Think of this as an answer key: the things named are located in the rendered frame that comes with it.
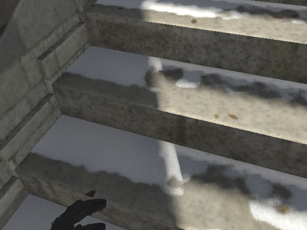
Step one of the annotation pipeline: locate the left robot hand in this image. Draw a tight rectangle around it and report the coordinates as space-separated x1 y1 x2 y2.
50 198 106 230

